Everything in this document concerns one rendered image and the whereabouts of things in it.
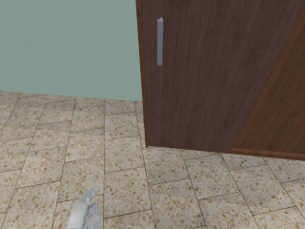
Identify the left robot hand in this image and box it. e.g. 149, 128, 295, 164
66, 186, 103, 229

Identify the wardrobe door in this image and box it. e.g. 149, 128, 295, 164
141, 0, 305, 153
234, 6, 305, 155

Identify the handle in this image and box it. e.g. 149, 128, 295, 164
157, 17, 164, 66

